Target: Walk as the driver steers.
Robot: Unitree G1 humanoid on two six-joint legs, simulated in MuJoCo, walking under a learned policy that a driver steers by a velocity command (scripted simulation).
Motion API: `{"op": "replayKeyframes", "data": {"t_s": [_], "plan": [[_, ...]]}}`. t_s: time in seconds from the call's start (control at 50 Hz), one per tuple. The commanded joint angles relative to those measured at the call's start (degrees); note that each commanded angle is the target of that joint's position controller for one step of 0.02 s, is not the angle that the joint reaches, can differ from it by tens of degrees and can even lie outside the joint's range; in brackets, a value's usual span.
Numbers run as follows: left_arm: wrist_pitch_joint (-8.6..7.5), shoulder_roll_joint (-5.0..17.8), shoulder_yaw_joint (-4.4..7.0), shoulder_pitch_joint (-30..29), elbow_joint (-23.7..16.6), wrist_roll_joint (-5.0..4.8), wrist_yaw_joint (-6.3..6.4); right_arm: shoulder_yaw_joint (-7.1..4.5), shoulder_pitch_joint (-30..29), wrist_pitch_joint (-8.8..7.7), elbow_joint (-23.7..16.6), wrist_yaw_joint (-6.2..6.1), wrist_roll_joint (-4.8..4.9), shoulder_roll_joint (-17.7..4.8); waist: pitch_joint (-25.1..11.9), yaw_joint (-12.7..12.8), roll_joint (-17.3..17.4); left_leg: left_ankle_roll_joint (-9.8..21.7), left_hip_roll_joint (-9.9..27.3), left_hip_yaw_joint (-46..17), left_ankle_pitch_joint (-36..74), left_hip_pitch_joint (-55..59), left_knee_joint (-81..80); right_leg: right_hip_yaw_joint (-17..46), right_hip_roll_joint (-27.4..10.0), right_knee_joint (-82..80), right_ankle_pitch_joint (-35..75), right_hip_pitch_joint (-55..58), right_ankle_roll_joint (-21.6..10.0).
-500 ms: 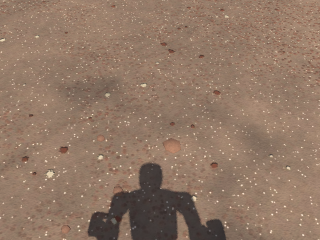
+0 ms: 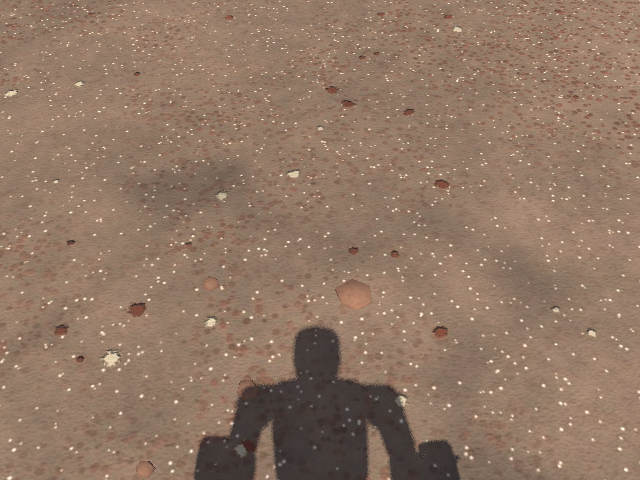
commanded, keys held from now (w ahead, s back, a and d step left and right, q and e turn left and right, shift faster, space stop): no key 0.94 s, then w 0.06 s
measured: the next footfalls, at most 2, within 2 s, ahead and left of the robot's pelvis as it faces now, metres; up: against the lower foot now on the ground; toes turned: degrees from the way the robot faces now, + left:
right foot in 1.26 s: +0.12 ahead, -0.14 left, +0.00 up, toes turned +0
left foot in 1.78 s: +0.43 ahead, +0.13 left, +0.00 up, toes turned +20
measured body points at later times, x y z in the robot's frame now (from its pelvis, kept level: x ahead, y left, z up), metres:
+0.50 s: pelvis +0.00 +0.02 +0.00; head +0.01 +0.02 +0.45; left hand +0.09 +0.26 -0.13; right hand +0.09 -0.22 -0.12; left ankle -0.02 +0.11 -0.73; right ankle +0.01 -0.13 -0.73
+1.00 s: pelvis +0.01 +0.03 +0.01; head +0.01 +0.03 +0.46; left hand +0.03 +0.27 -0.15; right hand +0.04 -0.22 -0.14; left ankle -0.02 +0.11 -0.73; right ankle +0.01 -0.13 -0.73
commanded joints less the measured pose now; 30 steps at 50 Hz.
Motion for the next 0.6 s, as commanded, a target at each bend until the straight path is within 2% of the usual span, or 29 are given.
{"op": "replayKeyframes", "data": {"t_s": [0.02,0.28,0.6], "plan": [[-0.72,5.53,1.58,-0.78,-3.41,-0.02,0.36,-1.36,-0.24,-0.89,-3.52,-0.26,0.05,-5.0,-2.44,0.22,-0.06,1.02,2.66,-3.09,8.63,-2.45,-6.35,2.66,-2.6,-4.41,12.67,3.34,-1.9],[-0.67,5.02,1.77,0.47,1.01,-0.11,1.1,-1.46,1.79,-1.08,-0.97,-0.61,0.14,-4.3,-1.26,0.31,-0.04,1.81,2.77,-3.57,7.43,-2.74,-8.38,2.12,-2.49,-5.09,12.06,3.91,-0.74],[-0.56,5.48,1.89,2.98,11.27,-0.44,2.11,-1.41,4.02,-0.79,5.81,-1.02,0.46,-4.43,0.28,0.29,0.4,2.85,2.99,-4.19,9.38,-0.8,-11.76,1.29,-2.58,-7.39,12.53,4.86,0.43]]}}
Velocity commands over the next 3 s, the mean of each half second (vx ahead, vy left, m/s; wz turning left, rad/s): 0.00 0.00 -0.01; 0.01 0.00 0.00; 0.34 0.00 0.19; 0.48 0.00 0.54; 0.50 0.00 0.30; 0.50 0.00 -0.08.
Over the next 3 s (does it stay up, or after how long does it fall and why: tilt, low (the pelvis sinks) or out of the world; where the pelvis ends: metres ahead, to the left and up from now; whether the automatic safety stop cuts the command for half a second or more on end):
stays up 0.89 0.33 0.02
